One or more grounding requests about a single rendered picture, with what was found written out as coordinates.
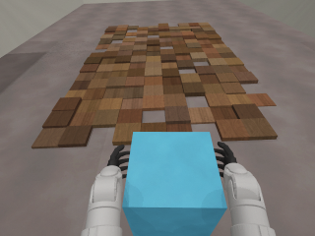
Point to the robot right forearm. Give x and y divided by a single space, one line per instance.
246 203

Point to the carton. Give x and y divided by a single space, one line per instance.
173 185

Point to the robot left forearm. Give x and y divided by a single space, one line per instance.
105 204

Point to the right robot hand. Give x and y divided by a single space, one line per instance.
228 156

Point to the left robot hand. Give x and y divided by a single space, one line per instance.
115 161

